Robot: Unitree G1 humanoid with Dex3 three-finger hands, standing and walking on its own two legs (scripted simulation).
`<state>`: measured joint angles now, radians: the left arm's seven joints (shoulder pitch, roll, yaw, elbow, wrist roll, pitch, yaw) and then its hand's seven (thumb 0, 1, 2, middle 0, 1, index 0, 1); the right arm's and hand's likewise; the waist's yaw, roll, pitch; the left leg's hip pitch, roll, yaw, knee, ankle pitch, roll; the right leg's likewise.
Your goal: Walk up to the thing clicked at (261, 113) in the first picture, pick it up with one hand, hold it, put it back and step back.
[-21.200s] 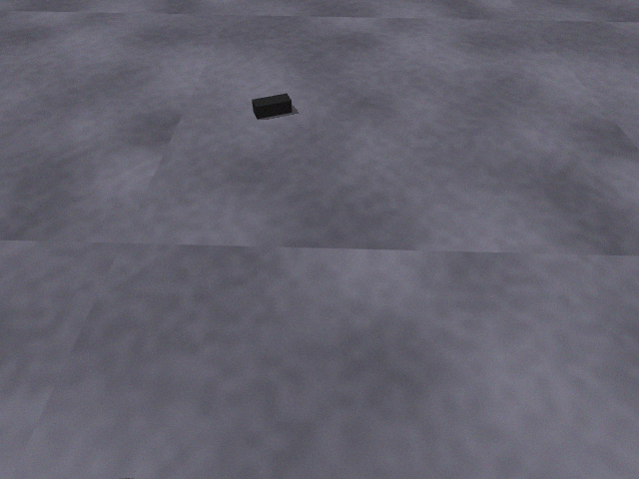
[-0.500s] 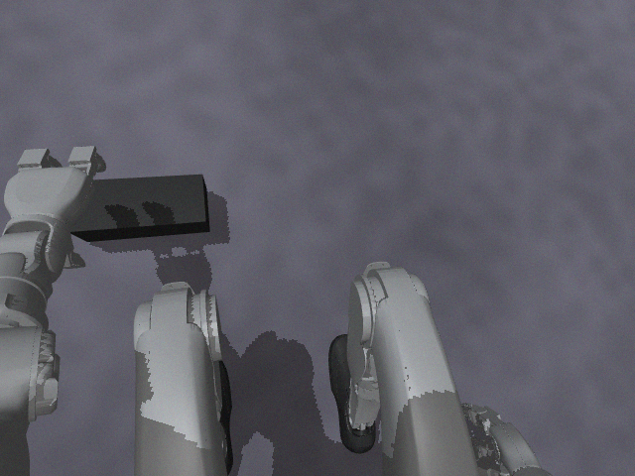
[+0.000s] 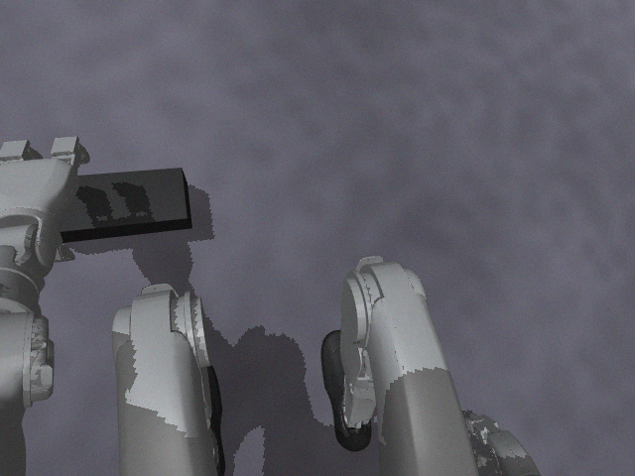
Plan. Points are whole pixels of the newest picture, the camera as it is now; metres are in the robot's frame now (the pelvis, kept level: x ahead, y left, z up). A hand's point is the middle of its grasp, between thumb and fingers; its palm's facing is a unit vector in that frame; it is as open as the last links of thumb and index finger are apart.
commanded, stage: rise first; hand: left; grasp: from above
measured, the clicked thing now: (120, 205) +0.48 +0.25 -0.30
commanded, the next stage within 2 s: approach in 1.80 s
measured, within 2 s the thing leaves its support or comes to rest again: neither
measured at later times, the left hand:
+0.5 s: hand (65, 215) +0.43 +0.29 -0.19, palm faces -0.45 -0.06 -0.89, open 14.2 cm
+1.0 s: hand (63, 210) +0.44 +0.29 -0.18, palm faces -0.45 -0.05 -0.89, open 14.3 cm
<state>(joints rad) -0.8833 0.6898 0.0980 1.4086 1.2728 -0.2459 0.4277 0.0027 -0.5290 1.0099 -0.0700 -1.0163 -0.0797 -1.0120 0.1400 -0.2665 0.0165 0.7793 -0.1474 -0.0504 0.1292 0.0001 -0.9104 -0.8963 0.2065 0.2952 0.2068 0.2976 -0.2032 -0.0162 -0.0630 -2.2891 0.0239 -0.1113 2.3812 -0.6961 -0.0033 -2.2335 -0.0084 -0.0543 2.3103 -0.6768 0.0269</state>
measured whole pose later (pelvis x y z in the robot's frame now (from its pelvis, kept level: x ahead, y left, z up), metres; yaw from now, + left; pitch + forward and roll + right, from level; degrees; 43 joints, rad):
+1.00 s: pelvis +0.00 +0.00 -0.01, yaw -1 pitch +33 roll -7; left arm -0.90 0.71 0.09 1.42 1.27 -0.23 0.43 0.00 -0.57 1.06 -0.07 -1.01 -0.06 -1.03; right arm 0.15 -0.27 0.05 0.77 -0.15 -0.06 0.15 0.00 -0.91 -0.90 0.21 0.30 0.21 0.30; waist -0.23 -0.01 -0.05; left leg -2.31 0.02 -0.13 2.42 -0.69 0.00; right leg -2.25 -0.01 -0.07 2.33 -0.67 0.03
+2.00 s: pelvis +0.00 +0.00 -0.01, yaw +0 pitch +33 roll -7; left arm -0.91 0.71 0.07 1.43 1.27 -0.24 0.42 0.00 -0.57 1.07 -0.08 -1.02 -0.06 -1.04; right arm 0.16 -0.28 0.05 0.77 -0.15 -0.08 0.15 0.00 -0.91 -0.90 0.21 0.30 0.21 0.30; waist -0.23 -0.01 -0.05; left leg -2.31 0.01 -0.12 2.40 -0.68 -0.01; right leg -2.24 -0.01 -0.06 2.32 -0.66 0.03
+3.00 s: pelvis +0.00 +0.00 -0.02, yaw -2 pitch +32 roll -8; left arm -1.02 0.75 0.10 1.65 1.34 -0.23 0.52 0.00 -0.52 1.11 -0.09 -1.06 -0.08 -1.08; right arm 0.13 -0.30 0.11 0.74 -0.20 -0.11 0.18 0.00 -0.91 -0.89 0.21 0.30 0.21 0.30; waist -0.31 -0.04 -0.01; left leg -2.34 0.01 -0.15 2.46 -0.68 -0.01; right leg -2.26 0.00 -0.08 2.36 -0.65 0.03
